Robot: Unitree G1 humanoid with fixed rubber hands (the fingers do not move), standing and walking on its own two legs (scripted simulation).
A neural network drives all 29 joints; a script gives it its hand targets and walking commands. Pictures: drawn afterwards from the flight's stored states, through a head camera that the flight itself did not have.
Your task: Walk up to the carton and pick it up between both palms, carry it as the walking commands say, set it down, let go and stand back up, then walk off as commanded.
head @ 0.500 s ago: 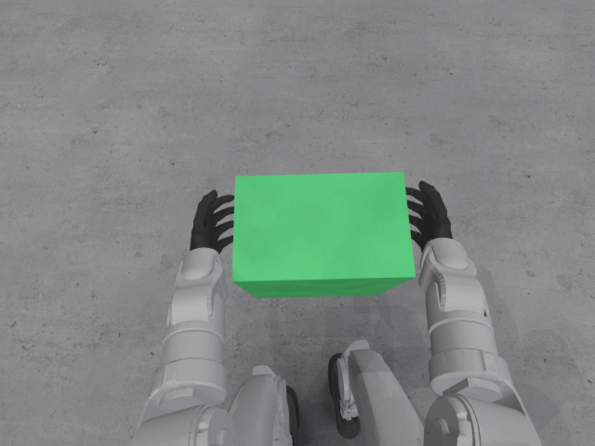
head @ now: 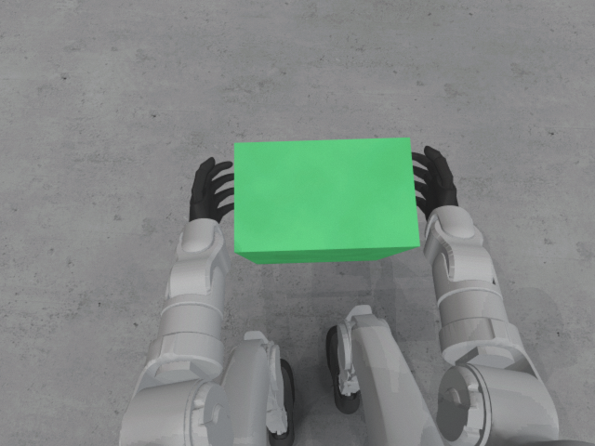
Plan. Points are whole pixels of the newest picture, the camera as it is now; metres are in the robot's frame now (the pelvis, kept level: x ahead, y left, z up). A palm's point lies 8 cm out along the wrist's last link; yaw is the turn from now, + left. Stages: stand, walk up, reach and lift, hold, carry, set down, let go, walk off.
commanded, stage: set down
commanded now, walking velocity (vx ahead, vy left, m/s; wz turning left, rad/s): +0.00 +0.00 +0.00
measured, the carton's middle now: (318, 213) +0.43 -0.06 -0.16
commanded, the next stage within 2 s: none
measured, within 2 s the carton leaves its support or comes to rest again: rests again in 1.86 s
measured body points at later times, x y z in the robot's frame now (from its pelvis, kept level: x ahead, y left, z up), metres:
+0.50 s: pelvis -0.02 +0.00 -0.08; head +0.24 -0.03 +0.29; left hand +0.46 +0.10 -0.17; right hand +0.43 -0.21 -0.17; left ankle +0.04 +0.08 -0.56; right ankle +0.10 -0.09 -0.56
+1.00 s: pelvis -0.04 +0.00 -0.15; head +0.26 -0.02 +0.19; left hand +0.47 +0.10 -0.26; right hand +0.45 -0.22 -0.26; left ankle +0.04 +0.08 -0.56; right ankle +0.10 -0.09 -0.56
